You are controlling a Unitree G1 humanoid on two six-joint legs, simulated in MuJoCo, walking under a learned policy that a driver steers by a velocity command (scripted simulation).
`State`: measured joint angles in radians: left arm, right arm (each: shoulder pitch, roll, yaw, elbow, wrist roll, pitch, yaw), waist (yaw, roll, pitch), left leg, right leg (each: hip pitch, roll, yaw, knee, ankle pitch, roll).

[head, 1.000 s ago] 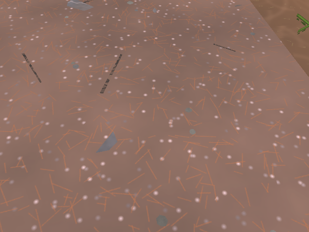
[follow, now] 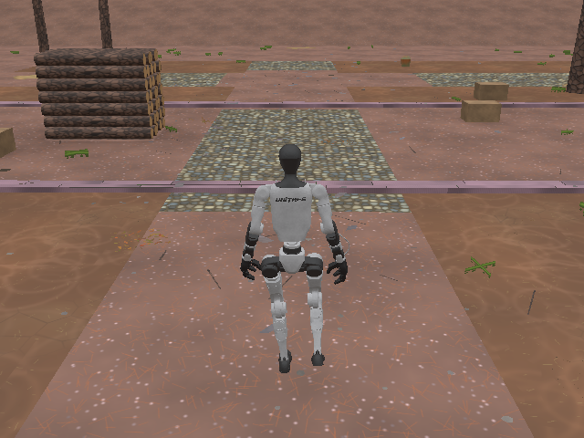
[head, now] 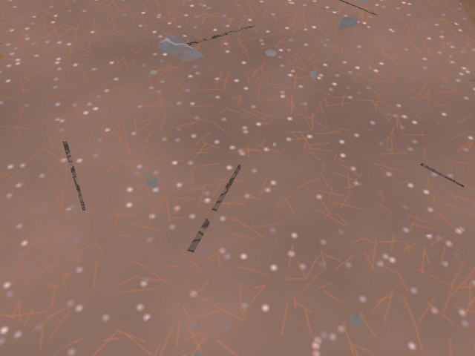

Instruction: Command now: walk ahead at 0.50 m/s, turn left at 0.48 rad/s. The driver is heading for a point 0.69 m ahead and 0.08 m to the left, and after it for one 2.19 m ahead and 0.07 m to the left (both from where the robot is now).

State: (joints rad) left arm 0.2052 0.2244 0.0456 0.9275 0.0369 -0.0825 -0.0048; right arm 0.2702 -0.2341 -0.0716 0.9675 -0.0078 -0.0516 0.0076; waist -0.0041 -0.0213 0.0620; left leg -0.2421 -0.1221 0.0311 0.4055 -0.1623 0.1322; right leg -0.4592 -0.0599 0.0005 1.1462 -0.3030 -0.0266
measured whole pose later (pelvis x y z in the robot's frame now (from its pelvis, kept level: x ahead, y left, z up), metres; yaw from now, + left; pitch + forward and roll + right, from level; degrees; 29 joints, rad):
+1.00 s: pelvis +0.51 +0.09 +0.00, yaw +17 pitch +1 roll -1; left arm 0.37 0.24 0.05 0.93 0.01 -0.05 -0.01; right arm 0.16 -0.22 -0.03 0.82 -0.03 -0.07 0.01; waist 0.04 -0.03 0.03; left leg -0.28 -0.01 0.10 0.46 -0.19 0.07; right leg -0.35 -0.02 -0.01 1.07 -0.36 -0.06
